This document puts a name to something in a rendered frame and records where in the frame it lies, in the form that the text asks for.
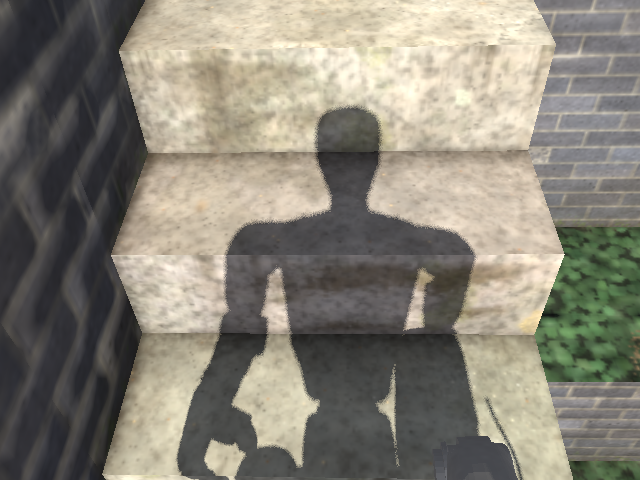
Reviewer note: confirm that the robot right shin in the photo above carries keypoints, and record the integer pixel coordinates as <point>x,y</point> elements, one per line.
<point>507,450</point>

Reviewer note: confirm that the right robot thigh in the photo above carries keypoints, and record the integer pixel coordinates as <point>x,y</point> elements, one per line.
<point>472,458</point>

